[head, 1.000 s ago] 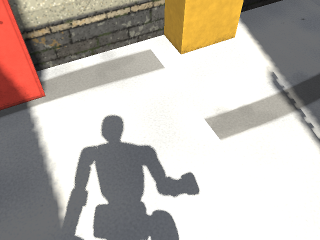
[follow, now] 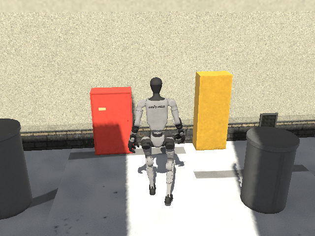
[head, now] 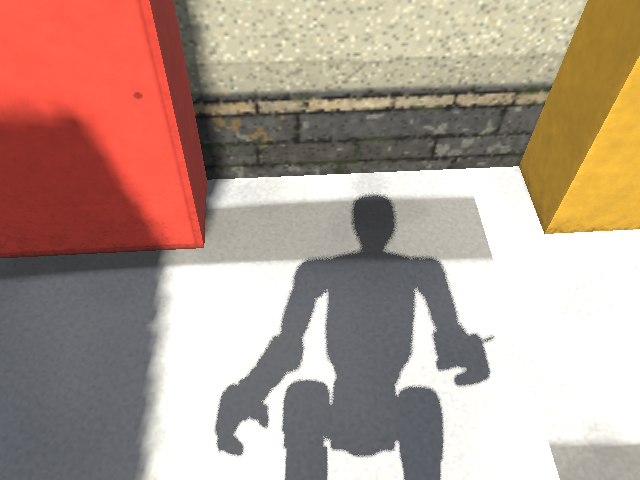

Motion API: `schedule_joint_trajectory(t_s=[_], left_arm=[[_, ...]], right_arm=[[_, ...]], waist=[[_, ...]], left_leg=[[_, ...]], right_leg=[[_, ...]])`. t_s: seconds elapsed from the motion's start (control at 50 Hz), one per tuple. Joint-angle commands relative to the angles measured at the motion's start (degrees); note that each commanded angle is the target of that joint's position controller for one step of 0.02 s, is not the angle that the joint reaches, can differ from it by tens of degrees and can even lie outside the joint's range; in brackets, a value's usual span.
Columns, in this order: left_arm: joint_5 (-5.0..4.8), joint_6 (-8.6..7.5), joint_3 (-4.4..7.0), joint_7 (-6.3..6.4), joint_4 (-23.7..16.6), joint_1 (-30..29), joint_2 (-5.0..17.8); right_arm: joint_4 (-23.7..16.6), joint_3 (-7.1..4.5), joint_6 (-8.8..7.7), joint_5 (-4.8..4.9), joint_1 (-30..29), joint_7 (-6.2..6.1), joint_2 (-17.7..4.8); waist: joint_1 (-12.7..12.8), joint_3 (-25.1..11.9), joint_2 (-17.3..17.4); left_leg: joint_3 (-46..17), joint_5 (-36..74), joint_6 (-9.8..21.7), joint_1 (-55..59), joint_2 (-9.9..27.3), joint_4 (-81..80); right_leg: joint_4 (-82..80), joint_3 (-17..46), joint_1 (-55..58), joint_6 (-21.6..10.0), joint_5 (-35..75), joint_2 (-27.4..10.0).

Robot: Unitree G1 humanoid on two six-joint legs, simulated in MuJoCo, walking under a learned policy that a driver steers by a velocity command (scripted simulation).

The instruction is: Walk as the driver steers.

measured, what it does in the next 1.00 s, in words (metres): steps on the spot: right foot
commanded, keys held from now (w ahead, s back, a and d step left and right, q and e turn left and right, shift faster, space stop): q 0.04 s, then no key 0.96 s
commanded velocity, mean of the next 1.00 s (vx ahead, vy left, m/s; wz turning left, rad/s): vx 0.03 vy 0.00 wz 0.16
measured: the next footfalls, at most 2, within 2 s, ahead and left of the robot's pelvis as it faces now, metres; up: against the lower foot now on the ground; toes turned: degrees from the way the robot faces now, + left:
right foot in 0.46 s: +0.09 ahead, -0.13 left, +0.00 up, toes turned +7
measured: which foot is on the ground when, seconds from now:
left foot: down 0.00-1.00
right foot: up 0.00-0.44, down 0.46-1.00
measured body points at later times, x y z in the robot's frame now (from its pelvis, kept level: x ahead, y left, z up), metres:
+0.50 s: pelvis +0.05 -0.02 +0.02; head +0.06 -0.03 +0.47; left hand +0.09 +0.24 -0.11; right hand +0.17 -0.26 -0.11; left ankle +0.10 +0.06 -0.72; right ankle +0.05 -0.13 -0.72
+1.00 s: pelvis +0.08 -0.04 +0.03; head +0.08 -0.04 +0.48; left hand +0.08 +0.20 -0.12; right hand +0.12 -0.28 -0.13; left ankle +0.10 +0.06 -0.72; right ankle +0.05 -0.13 -0.72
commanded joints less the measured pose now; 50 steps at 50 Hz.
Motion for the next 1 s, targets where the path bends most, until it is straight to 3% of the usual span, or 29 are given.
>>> schedule_joint_trajectory(t_s=[0.02, 0.04, 0.06, 0.08, 0.14, 0.26, 0.38, 0.44, 0.46, 0.48, 0.5, 0.52, 0.56, 0.58, 0.62, 0.68, 0.76, 1.0], left_arm=[[0.48, 0.91, 0.99, -0.16, -5.58, 1.42, 5.53], [0.49, 0.81, 0.93, 0.06, -5.5, -0.68, 5.3], [1.11, 1.27, 1.03, 0.15, -5.69, -0.73, 5.61], [1.65, 2.07, 1.02, 0.14, -4.73, 1.33, 5.52], [1.0, 3.34, 0.84, -0.02, -3.75, 3.27, 4.39], [0.74, 4.39, 0.81, 0.13, -4.28, -1.83, 4.47], [-0.17, 3.8, 0.35, 0.73, -3.22, -1.03, 3.59], [-0.24, 2.76, -0.12, 1.27, -1.04, 4.06, 2.28], [0.47, 2.03, -0.08, 1.5, -1.1, 3.7, 3.79], [1.22, 1.39, 0.18, 1.57, -2.01, 2.38, 7.21], [0.75, 0.98, -0.28, 0.92, -2.2, -2.66, 6.21], [0.64, 0.39, -1.02, 0.62, -2.64, -5.79, 3.8], [0.28, -0.07, -0.94, 0.59, -1.07, -3.56, 4.41], [-0.01, -0.19, -0.98, 0.75, -0.41, -2.45, 4.57], [-0.27, 0.0, -0.97, 0.76, 0.73, -0.68, 4.16], [-0.12, 0.34, -1.06, 0.83, 2.55, 0.69, 3.63], [-0.13, 0.35, -1.12, 0.84, 4.63, 1.27, 3.25], [-0.13, 0.47, -2.2, 1.19, 10.07, 2.46, 1.32]], right_arm=[[-1.95, -4.13, 1.37, 2.29, 10.62, -1.64, -12.88], [-1.96, -3.06, 1.8, 1.84, 7.43, -1.96, -9.46], [-2.02, -2.48, 1.86, 1.97, 5.72, -2.31, -7.48], [-2.24, -2.06, 1.71, 1.59, 4.76, -2.36, -6.26], [-1.8, -2.21, 0.52, 0.84, 5.65, -1.86, -7.57], [-0.58, -1.72, 1.22, 0.44, 7.0, -2.16, -7.29], [1.19, -1.25, 1.94, -0.06, 6.8, -2.27, -7.0], [2.56, -0.74, 2.35, 0.88, 6.66, -2.84, -6.32], [2.87, -0.22, 2.1, 1.11, 8.01, -2.92, -4.63], [2.89, 0.61, 1.73, 1.86, 9.88, -2.76, -1.79], [3.01, 0.28, 1.64, 1.8, 6.6, -2.75, -3.04], [4.06, 0.44, 1.54, 0.9, 6.59, -2.53, -3.07], [5.43, 0.42, 1.14, 0.78, 5.78, -2.32, -3.54], [6.0, 0.28, 0.93, 0.47, 5.94, -2.21, -4.47], [8.18, 0.41, 0.59, 0.99, 7.52, -2.3, -4.54], [10.76, 0.85, 0.61, 1.13, 7.58, -2.79, -3.18], [13.55, 1.07, 0.53, 1.26, 7.63, -3.25, -3.01], [19.67, 1.81, 0.83, 1.37, 8.9, -4.04, -2.14]], waist=[[-4.51, -16.21, 3.27], [-2.77, -9.88, 1.03], [-1.38, -7.96, 2.7], [-0.55, -8.77, 3.49], [0.06, -11.77, 2.66], [-2.45, -9.04, 5.97], [-3.03, -6.75, 6.57], [-0.41, -5.94, 4.47], [-1.41, -5.63, 1.14], [-3.14, -7.07, -6.06], [-4.15, -2.28, -8.49], [-4.95, -2.52, -7.32], [-3.8, -3.67, -7.67], [-3.47, -3.89, -7.6], [-2.98, -3.92, -4.11], [-2.35, -2.55, -0.8], [-1.86, -3.06, 0.5], [-2.02, -2.9, -0.19]], left_leg=[[-29.16, 27.09, 14.96, 27.47, 21.95, -14.41], [-25.08, 22.29, 11.65, 20.44, 17.95, -16.76], [-22.0, 21.08, 9.41, 16.72, 15.24, -17.74], [-19.81, 21.9, 8.24, 14.46, 13.76, -18.2], [-17.64, 24.09, 7.2, 13.35, 12.62, -18.52], [-20.47, -1.7, 5.68, 13.94, 12.03, -23.14], [-22.81, -7.25, 5.92, 12.19, 12.5, -22.56], [-22.61, -6.22, 2.91, 8.99, 11.31, -19.69], [-21.45, -7.39, -0.03, 6.61, 9.46, -17.83], [-16.15, -9.47, -2.83, 4.99, 4.97, -12.83], [-10.21, -7.27, -3.69, 9.42, 0.03, -11.86], [-10.51, -3.94, -3.75, 15.34, 1.52, -11.45], [-11.67, 2.89, -3.84, 19.11, 2.53, -14.55], [-12.42, 4.24, -3.76, 19.66, 3.6, -15.05], [-13.16, 4.17, -3.36, 18.32, 4.61, -15.55], [-13.84, 3.99, -3.48, 16.68, 5.0, -16.95], [-14.14, 5.36, -3.53, 16.97, 5.45, -17.61], [-13.87, 7.8, -3.23, 18.76, 6.21, -17.16]], right_leg=[[21.92, 10.46, -21.03, 0.61, -1.23, 1.99], [16.49, 10.92, -20.49, 0.54, 3.27, 0.31], [12.63, 11.16, -18.41, 0.46, 5.95, -0.52], [11.68, 10.6, -15.19, 0.37, 7.77, -0.07], [8.76, 10.42, -11.71, 0.17, 9.64, 1.34], [-3.11, 11.04, -12.32, 0.33, 10.84, 1.75], [-16.51, 9.44, -4.06, -1.58, 6.55, 4.66], [-35.51, 8.85, 6.23, -4.01, 15.22, 5.38], [-40.56, 14.41, 9.2, -5.06, 16.76, 1.04], [-44.77, 25.66, 9.79, -7.9, 13.84, -8.3], [-45.7, 27.96, -1.22, -10.12, 17.85, -11.73], [-44.92, 24.5, -3.53, -9.04, 18.99, -9.58], [-43.71, 20.08, -2.33, -5.7, 16.13, -4.49], [-43.31, 19.41, -1.77, -5.24, 16.31, -3.62], [-42.68, 18.27, 0.81, -5.26, 16.27, -2.33], [-41.38, 17.39, 2.91, -5.55, 17.75, -1.81], [-40.5, 16.59, 4.94, -5.62, 20.39, -1.24], [-40.19, 15.78, 6.14, -5.36, 23.75, -0.71]])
